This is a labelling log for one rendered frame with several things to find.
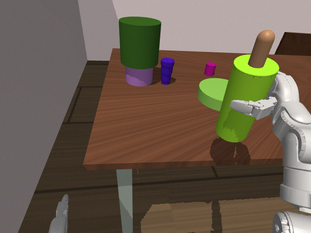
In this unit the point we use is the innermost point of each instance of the table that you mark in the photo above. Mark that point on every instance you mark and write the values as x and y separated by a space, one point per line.
161 126

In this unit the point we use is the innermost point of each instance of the right robot arm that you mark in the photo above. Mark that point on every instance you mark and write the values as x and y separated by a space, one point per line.
292 125

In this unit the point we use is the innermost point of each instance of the left robot hand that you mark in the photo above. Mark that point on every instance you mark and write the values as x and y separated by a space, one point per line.
60 223

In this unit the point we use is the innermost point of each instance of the right robot hand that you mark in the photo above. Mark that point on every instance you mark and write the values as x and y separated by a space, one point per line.
282 89

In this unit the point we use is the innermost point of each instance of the potted plant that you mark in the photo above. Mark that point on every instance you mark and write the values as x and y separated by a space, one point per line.
139 48

